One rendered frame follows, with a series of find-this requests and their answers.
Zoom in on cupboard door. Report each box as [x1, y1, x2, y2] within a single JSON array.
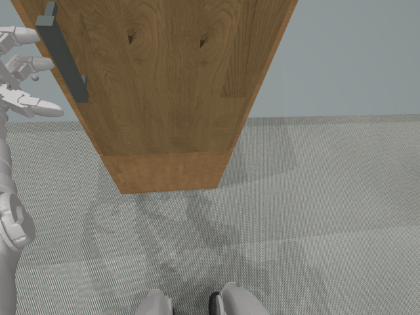
[[19, 0, 291, 156]]

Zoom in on right robot thigh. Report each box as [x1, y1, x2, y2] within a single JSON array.
[[216, 287, 270, 315]]

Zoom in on robot left shin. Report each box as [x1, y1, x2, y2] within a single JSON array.
[[148, 289, 163, 296]]

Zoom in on left robot forearm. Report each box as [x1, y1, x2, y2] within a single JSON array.
[[0, 107, 18, 197]]

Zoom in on robot left hand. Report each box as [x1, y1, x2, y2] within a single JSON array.
[[0, 26, 64, 118]]

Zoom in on robot left upper arm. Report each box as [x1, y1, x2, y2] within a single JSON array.
[[0, 192, 35, 315]]

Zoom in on handle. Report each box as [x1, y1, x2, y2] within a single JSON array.
[[35, 1, 89, 103]]

